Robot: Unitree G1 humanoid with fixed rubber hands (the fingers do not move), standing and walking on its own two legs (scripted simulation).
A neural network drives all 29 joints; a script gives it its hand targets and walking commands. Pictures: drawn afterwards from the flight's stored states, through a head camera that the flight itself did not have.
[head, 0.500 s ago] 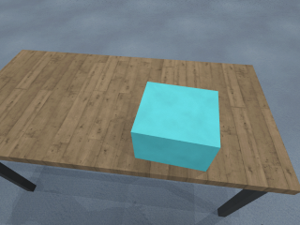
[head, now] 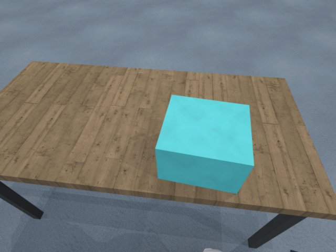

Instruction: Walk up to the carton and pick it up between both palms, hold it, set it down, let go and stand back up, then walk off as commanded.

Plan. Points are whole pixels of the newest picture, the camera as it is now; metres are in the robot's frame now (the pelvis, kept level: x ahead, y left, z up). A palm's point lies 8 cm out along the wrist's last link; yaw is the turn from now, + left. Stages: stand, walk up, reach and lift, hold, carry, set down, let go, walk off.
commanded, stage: walk up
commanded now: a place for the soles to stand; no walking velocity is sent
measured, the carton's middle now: (203, 142) +0.44 -0.08 -0.03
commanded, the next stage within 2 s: none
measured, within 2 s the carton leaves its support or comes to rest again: neither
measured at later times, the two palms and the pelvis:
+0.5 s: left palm out of the picture +0.08 +0.33 -0.10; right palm out of the picture +0.11 -0.31 -0.10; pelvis +0.02 +0.01 +0.00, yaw -1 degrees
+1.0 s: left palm out of the picture +0.06 +0.33 -0.10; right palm out of the picture +0.08 -0.32 -0.10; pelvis -0.01 +0.00 +0.00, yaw -1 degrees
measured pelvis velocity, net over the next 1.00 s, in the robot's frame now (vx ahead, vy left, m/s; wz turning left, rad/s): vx -0.01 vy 0.00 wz -0.02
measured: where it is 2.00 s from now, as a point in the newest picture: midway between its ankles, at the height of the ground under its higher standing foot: outside the picture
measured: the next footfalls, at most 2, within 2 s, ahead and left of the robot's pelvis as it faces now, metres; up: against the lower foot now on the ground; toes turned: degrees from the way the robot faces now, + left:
right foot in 0.10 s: +0.10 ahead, -0.15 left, +0.00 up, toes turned +3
right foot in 0.66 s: +0.09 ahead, -0.15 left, +0.00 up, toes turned +3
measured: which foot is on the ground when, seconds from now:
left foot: down 0.00-1.00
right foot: up 0.00-0.08, down 0.10-0.36, up 0.38-0.64, down 0.66-0.84, up 0.86-1.00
